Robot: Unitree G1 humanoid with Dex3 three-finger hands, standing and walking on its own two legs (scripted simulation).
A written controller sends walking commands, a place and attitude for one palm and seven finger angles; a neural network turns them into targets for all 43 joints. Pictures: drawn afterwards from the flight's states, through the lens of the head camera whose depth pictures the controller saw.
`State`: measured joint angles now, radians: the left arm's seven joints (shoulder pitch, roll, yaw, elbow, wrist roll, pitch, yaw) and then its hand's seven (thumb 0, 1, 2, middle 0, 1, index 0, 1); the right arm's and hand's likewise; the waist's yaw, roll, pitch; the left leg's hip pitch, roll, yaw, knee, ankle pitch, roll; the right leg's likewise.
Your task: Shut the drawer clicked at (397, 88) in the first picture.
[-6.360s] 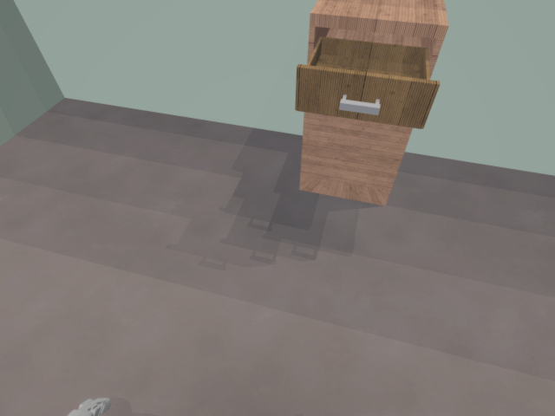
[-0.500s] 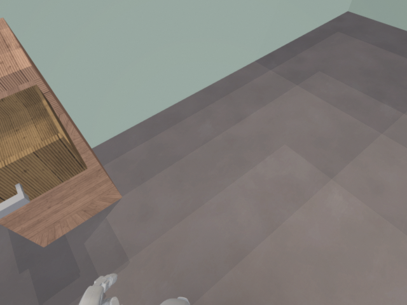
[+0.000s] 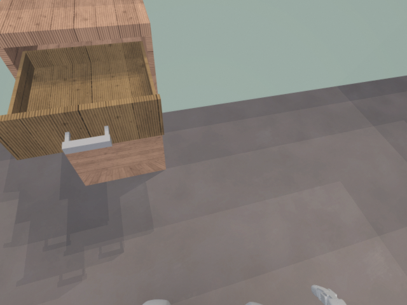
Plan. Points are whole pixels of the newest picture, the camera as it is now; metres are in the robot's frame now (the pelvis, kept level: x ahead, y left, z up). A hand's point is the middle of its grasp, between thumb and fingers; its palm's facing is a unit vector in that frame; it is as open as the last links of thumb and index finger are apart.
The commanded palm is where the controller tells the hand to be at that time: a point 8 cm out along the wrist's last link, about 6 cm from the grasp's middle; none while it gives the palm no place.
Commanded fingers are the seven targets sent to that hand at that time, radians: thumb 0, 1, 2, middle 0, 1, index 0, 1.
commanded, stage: turn to face it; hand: left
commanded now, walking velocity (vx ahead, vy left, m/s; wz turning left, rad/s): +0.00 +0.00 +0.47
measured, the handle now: (87, 138) +0.47 +0.34 -0.03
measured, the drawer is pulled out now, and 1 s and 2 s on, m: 0.30 0.30 0.30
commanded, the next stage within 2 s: take the last steps up to it in 0.42 s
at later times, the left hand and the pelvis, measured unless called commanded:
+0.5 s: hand out of the picture +0.05 +0.17 -0.13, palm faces +0.22 -0.93 -0.28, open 7.4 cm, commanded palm none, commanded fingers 0.00 0.90 0.90 -0.20 -0.30 -0.20 -0.30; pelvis +0.00 -0.04 +0.01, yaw +12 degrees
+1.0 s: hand out of the picture -0.09 +0.17 -0.16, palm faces +0.34 -0.93 -0.14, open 7.4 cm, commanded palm none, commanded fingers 0.00 0.90 0.90 -0.20 -0.30 -0.20 -0.30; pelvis +0.03 +0.02 +0.02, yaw +16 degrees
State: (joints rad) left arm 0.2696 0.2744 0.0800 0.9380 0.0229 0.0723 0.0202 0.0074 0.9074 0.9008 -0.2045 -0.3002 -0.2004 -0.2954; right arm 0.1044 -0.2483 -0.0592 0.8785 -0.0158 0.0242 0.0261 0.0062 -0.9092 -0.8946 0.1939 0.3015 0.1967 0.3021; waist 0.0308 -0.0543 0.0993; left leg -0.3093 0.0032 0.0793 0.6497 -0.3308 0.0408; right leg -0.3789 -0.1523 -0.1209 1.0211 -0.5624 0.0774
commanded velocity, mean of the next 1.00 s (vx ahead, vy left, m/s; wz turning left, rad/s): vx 0.15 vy -0.02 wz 0.16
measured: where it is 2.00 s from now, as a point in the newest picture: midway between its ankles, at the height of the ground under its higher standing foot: (191, 282)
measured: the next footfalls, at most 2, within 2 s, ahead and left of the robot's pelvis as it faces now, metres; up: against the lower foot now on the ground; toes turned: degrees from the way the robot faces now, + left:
right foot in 0.38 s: +0.06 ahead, -0.12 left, +0.00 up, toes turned +7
left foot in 0.86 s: +0.01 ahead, +0.12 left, +0.00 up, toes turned +22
